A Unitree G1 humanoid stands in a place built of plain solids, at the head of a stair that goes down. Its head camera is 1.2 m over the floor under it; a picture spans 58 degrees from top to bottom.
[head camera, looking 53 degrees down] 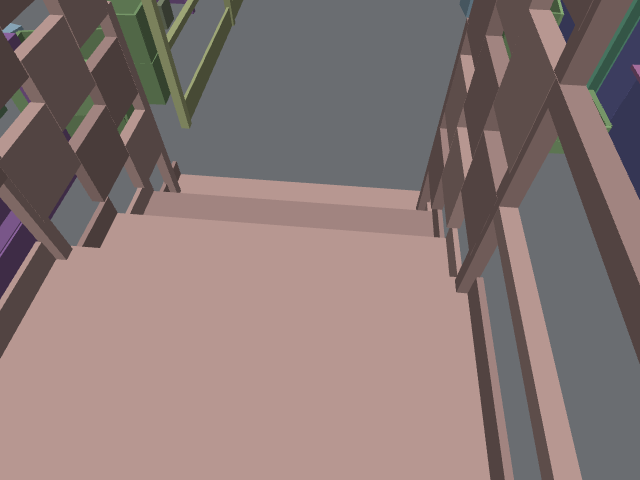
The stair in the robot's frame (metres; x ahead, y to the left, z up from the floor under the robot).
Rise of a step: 0.18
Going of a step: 0.30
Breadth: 1.40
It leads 6 degrees to the right of straight ahead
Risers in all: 4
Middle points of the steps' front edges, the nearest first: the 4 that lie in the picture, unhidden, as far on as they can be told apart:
0.82 0.20 0.00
1.12 0.17 -0.18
1.42 0.14 -0.36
1.71 0.11 -0.54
